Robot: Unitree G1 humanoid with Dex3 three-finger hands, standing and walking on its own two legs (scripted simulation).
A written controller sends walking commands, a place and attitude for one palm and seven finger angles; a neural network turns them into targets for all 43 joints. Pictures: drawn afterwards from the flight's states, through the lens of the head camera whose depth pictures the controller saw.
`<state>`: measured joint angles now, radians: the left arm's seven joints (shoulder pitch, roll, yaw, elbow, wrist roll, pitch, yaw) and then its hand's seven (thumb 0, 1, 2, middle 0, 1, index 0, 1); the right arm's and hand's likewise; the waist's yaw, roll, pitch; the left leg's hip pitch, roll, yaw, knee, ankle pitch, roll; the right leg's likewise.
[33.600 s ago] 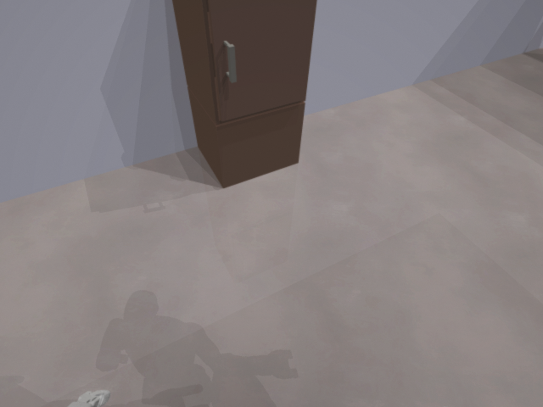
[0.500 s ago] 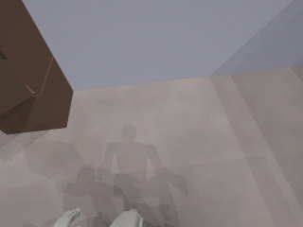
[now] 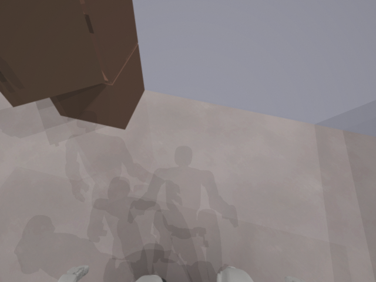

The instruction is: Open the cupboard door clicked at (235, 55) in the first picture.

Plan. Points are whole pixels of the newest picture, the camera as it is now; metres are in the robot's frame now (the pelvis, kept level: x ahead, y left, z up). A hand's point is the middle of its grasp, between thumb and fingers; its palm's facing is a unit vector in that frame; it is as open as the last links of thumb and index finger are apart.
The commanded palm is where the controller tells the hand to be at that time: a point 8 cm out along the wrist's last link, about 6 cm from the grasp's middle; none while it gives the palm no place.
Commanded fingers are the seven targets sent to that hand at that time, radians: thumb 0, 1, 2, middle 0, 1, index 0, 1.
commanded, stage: turn to face it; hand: left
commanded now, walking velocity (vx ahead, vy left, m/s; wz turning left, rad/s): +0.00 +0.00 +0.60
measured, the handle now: out of the picture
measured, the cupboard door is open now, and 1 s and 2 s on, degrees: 40 40 40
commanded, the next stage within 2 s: take the last steps up to it in 0.94 s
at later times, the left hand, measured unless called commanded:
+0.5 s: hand out of the picture +0.00 +0.17 -0.19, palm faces +0.34 -0.92 -0.20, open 7.4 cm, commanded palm none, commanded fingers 0.00 0.90 0.90 -0.20 -0.30 -0.20 -0.30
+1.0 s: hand out of the picture +0.03 +0.17 -0.16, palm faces +0.47 -0.84 -0.28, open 7.4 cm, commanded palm none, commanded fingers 0.00 0.90 0.90 -0.20 -0.30 -0.20 -0.30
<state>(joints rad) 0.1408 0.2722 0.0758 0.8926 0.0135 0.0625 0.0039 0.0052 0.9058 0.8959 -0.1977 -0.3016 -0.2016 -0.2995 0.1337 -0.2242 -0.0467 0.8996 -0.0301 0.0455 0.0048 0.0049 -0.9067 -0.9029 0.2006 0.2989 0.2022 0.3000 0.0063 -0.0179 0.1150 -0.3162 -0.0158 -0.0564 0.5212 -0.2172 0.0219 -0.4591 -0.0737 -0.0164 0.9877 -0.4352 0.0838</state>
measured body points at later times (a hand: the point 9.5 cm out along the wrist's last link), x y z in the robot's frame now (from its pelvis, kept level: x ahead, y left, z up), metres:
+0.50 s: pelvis +0.02 -0.02 -0.01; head +0.07 +0.01 +0.43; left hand -0.02 +0.22 -0.17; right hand +0.21 -0.24 -0.14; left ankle +0.00 +0.08 -0.74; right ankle +0.01 -0.16 -0.74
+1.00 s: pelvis +0.04 -0.05 -0.01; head +0.08 -0.05 +0.44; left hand +0.01 +0.21 -0.14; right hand +0.21 -0.25 -0.17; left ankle -0.01 +0.07 -0.71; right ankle +0.09 -0.15 -0.74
